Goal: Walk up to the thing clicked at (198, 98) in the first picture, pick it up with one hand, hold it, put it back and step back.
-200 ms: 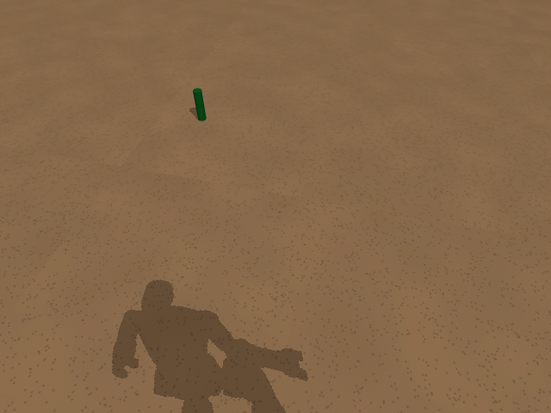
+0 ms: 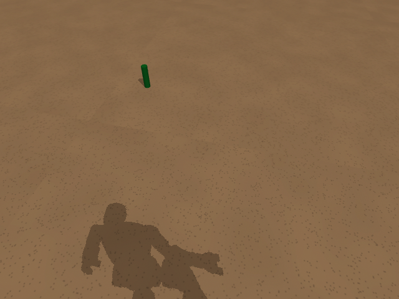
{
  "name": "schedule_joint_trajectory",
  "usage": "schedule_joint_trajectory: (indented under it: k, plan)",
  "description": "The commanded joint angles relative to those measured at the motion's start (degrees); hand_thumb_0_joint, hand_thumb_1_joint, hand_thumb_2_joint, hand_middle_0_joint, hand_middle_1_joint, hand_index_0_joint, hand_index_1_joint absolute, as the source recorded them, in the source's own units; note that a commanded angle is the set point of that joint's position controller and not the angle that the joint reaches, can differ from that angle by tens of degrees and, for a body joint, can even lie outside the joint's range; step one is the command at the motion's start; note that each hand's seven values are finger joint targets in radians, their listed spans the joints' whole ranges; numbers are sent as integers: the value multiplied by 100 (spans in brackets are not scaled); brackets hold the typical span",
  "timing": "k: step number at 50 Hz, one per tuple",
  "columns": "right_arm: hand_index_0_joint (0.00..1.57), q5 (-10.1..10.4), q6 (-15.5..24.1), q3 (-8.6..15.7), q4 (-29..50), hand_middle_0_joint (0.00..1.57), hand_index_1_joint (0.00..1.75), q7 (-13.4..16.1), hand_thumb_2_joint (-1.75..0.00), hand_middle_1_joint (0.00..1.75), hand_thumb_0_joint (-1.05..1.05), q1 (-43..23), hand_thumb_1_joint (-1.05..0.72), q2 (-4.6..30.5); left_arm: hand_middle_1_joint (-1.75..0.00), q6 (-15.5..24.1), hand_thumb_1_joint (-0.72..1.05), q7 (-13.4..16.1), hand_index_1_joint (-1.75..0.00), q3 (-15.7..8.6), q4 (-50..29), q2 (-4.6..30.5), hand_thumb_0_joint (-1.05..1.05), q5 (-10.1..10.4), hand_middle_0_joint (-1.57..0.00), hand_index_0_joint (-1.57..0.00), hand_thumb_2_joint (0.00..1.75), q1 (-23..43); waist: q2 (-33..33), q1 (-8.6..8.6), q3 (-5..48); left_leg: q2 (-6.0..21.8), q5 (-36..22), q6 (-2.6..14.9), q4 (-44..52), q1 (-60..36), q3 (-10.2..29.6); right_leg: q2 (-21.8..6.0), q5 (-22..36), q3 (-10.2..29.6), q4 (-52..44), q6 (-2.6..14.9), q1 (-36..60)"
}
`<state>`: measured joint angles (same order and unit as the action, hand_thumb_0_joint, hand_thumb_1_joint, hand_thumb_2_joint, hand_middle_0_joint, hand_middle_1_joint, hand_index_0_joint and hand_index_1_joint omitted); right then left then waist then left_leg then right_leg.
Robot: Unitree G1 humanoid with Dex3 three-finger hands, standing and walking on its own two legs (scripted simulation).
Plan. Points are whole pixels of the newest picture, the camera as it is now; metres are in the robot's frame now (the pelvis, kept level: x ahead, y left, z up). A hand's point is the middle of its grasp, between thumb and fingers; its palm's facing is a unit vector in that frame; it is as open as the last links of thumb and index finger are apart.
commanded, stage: stand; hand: left
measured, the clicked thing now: (145, 76) +1.86 +0.47 -0.68
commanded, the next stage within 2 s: walk up in 0.92 s
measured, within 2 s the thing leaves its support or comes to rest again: neither
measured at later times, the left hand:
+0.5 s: hand out of the picture +0.08 +0.25 -0.16, palm faces -0.02 -0.94 -0.34, open 7.4 cm
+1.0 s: hand out of the picture +0.09 +0.26 -0.15, palm faces +0.01 -0.95 -0.33, open 7.4 cm
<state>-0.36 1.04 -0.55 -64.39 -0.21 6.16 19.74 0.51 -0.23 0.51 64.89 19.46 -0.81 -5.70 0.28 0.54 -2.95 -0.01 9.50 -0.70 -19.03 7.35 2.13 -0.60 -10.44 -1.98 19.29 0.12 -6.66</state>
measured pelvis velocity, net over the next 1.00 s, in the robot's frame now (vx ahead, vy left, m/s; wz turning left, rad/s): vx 0.02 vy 0.00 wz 0.03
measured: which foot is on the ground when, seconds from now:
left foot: down 0.00-0.98, up 1.00-1.00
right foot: down 0.00-1.00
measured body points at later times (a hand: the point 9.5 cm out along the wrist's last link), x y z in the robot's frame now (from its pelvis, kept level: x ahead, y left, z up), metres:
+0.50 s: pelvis +0.01 +0.00 +0.00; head +0.02 +0.00 +0.45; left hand +0.08 +0.30 -0.13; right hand +0.09 -0.30 -0.13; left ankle +0.01 +0.13 -0.75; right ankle +0.00 -0.12 -0.75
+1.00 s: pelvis +0.02 +0.00 +0.00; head +0.02 +0.00 +0.45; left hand +0.09 +0.31 -0.13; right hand +0.10 -0.30 -0.13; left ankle +0.01 +0.13 -0.74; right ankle +0.00 -0.11 -0.74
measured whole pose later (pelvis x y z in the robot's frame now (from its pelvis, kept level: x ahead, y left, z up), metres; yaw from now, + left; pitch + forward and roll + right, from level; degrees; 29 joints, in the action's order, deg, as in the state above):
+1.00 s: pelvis +0.02 +0.00 +0.00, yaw +1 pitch -1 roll -1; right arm -1.5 0.8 1.9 -62.2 -2.7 9.1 21.1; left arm 1.9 -2.6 -2.1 61.8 20.3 -1.7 -8.5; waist 0.9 0.4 -1.0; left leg 0.0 22.9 2.2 -29.1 11.5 2.5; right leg -0.6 -20.7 -3.4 23.9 1.6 -7.8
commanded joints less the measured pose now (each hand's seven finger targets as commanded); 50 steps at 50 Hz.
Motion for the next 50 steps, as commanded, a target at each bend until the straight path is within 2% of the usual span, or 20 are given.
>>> schedule_joint_trajectory:
  k: [1, 4, 7, 14, 17, 25, 31, 35, 38, 43, 45, 46, 47, 48, 49, 50]
  plan:
    - [20, -2, 101, 221, 343, 20, 30, 81, -90, 30, 0, -200, -90, 1176, -30, 129, 90, 52, -30, -262, -306, 1247, 0, 21, -20, -20, 90, 199, -57, -13, 350, 679, -327, 190, 362, 70, 517, -682, 185, 592, -364, 154, 31]
    - [20, -13, 100, 225, 333, 20, 30, 76, -90, 30, 0, -162, -90, 1208, -30, 137, 90, 55, -30, -267, -316, 1246, 0, 17, -20, -20, 90, 209, -21, -28, 403, 674, -300, 188, 353, 87, 509, -680, 128, 592, -390, 148, 68]
    - [20, -14, 104, 219, 346, 20, 30, 86, -90, 30, 0, -210, -90, 1200, -30, 134, 90, 54, -30, -265, -331, 1230, 0, 22, -20, -20, 90, 196, 16, -9, 465, 686, -540, 191, 333, 109, 504, -711, 392, 603, -327, 158, 178]
    - [20, 6, 90, 215, 317, 20, 30, 82, -90, 30, 0, -179, -90, 1228, -30, 146, 90, 66, -30, -240, -314, 1214, 0, 26, -20, -20, 90, 155, -40, -30, 476, 684, -711, 203, 234, -15, 485, -720, 592, 585, -363, 139, 141]
    - [20, 1, 101, 208, 316, 20, 30, 87, -90, 30, 0, -173, -90, 1206, -30, 145, 90, 73, -30, -249, -312, 1245, 0, 38, -20, -20, 90, 99, -17, -15, 592, 705, -1003, 198, 207, -114, 479, -732, 844, 565, -288, 141, 250]
    - [20, 4, 74, 198, 318, 20, 30, 97, -90, 30, 0, -208, -90, 1200, -30, 133, 90, 79, -30, -244, -309, 1225, 0, 36, -20, -20, 90, 167, -38, -21, 428, 689, -843, 185, 249, -33, 476, -725, 691, 557, -367, 130, 179]
    - [20, -5, 94, 204, 343, 20, 30, 100, -90, 30, 0, -169, -90, 1208, -30, 140, 90, 80, -30, -272, -328, 1266, 0, 27, -20, -20, 90, 166, -50, -23, 579, 717, -1164, 180, 227, -127, 466, -743, 988, 549, -301, 130, 326]
    - [20, 1, 83, 208, 335, 20, 30, 108, -90, 30, 0, -180, -90, 1222, -30, 130, 90, 80, -30, -266, -331, 1226, 0, 24, -20, -20, 90, 188, -48, -31, 468, 706, -951, 186, 261, -69, 457, -735, 851, 563, -366, 129, 267]
    - [20, -4, 95, 217, 356, 20, 30, 104, -90, 30, 0, -217, -90, 1230, -30, 130, 90, 74, -30, -272, -349, 1227, 0, 19, -20, -20, 90, 153, -7, -6, 551, 731, -1111, 202, 232, -143, 439, -744, 994, 558, -327, 139, 350]
    - [20, -8, 93, 211, 339, 20, 30, 107, -90, 30, 0, -187, -90, 1219, -30, 124, 90, 77, -30, -287, -351, 1261, 0, 26, -20, -20, 90, 236, -15, -36, 505, 723, -954, 186, 302, -82, 444, -740, 816, 582, -367, 139, 335]
    - [20, -2, 91, 231, 346, 20, 30, 106, -90, 30, 0, -257, -90, 1253, -30, 124, 90, 74, -30, -274, -347, 1238, 0, 28, -20, -20, 90, 145, -10, 3, 501, 716, -959, 193, 287, -148, 460, -730, 793, 570, -390, 139, 273]
    - [20, -101, 178, 662, 687, 20, 30, -104, -90, 30, 0, 88, -90, 1817, -30, 264, 90, -127, -30, -714, -653, 2035, 0, -36, -20, -20, 90, -251, -66, 92, 1065, 492, 2421, 679, -289, 291, 666, -492, -2204, 388, 271, 331, 613]
    - [20, -159, 164, 674, 757, 20, 30, -203, -90, 30, 0, -214, -90, 1800, -30, 289, 90, -186, -30, -742, -618, 1968, 0, -94, -20, -20, 90, -329, 41, 250, 465, 498, 3112, 702, -425, 1435, 739, -719, -3036, 744, 311, 479, 452]
    - [20, -184, 137, 648, 926, 20, 30, -258, -90, 30, 0, -537, -90, 1735, -30, 304, 90, -203, -30, -794, -643, 2001, 0, -122, -20, -20, 90, -467, -79, 401, 12, 318, 2958, 554, -790, 2393, 416, -999, -3581, 1128, -139, 645, 634]
    - [20, -199, 139, 615, 1161, 20, 30, -295, -90, 30, 0, -942, -90, 1471, -30, 341, 90, -207, -30, -879, -650, 2150, 0, -129, -20, -20, 90, -804, -783, 638, -206, 61, 2114, 405, -2044, 3170, -170, -1773, -4231, 2079, -938, 1007, 912]
    - [20, -235, 156, 597, 1301, 20, 30, -316, -90, 30, 0, -1099, -90, 1369, -30, 412, 90, -172, -30, -912, -776, 2234, 0, -142, -20, -20, 90, -847, -961, 761, -389, 251, 1570, 274, -2969, 3809, -162, -2555, -4022, 2792, -1556, 1391, 1050]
